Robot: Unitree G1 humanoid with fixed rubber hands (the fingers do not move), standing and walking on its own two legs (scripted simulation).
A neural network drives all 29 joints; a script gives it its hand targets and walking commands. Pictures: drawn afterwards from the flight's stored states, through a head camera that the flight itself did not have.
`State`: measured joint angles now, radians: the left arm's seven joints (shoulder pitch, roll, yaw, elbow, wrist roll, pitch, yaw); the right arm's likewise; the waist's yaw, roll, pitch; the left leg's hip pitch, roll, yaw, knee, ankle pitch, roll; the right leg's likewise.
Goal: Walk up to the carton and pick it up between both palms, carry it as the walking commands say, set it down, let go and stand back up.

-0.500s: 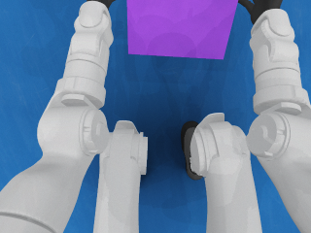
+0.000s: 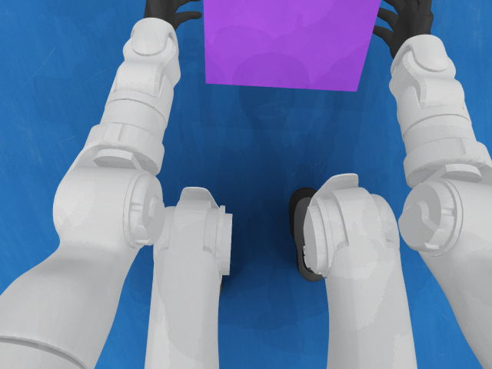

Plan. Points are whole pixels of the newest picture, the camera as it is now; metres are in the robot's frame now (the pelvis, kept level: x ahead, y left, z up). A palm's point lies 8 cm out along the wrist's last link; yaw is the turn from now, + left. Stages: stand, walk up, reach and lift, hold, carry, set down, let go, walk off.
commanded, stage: set down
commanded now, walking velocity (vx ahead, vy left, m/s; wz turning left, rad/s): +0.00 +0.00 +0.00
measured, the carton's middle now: (282, 12) +0.55 -0.07 -0.25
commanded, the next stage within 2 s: let go in 1.90 s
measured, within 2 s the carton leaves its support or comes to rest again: rests again in 0.22 s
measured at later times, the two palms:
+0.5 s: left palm (152, 49) +0.51 +0.12 -0.20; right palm (427, 60) +0.46 -0.26 -0.19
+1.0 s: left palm out of the picture +0.53 +0.13 -0.08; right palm (481, 50) +0.46 -0.26 -0.09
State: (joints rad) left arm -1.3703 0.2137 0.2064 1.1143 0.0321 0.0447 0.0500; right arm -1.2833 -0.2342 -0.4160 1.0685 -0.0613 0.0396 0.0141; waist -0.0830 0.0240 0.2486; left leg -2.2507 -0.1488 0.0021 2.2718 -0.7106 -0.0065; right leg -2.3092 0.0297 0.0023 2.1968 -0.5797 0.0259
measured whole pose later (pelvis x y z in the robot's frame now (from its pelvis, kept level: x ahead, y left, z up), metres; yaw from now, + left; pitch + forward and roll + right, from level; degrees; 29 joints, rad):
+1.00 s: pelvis -0.03 +0.00 +0.05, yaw +0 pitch +27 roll +1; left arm -1.30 0.41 0.06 0.69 -0.22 0.30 0.14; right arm -1.15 -0.35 -0.20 0.58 0.21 0.27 -0.15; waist -0.09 0.04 0.52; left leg -1.93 -0.07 0.04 2.12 -0.66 0.02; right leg -2.00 0.03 0.01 2.06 -0.53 0.01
